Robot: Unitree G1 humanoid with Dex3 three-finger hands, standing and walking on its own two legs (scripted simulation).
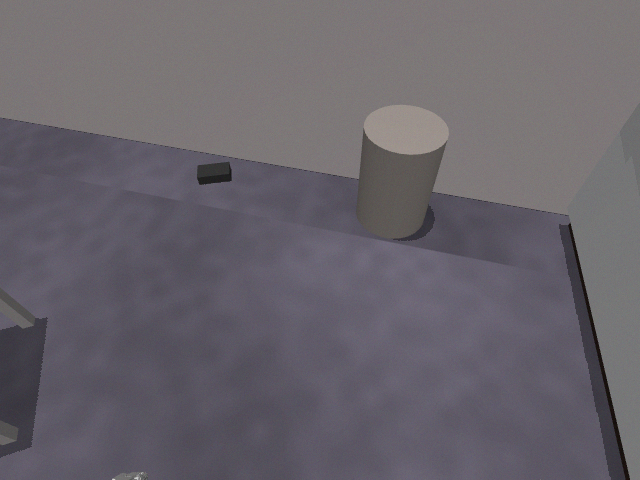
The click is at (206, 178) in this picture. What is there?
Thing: flat box
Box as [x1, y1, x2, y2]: [197, 162, 230, 184]
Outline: 229,163 223,162 198,165 197,178 199,184 230,180
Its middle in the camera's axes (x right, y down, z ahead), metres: -0.53 -0.29 +1.86
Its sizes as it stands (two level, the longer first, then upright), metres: 0.150 0.090 0.045
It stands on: the floor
